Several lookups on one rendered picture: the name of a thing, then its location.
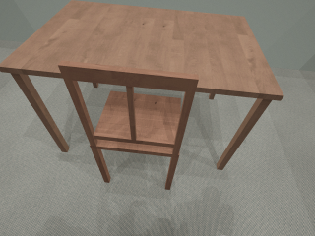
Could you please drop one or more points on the chair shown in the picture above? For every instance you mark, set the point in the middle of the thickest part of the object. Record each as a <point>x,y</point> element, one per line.
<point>133,122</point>

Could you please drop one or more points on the table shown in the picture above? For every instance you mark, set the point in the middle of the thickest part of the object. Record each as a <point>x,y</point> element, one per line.
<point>221,49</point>

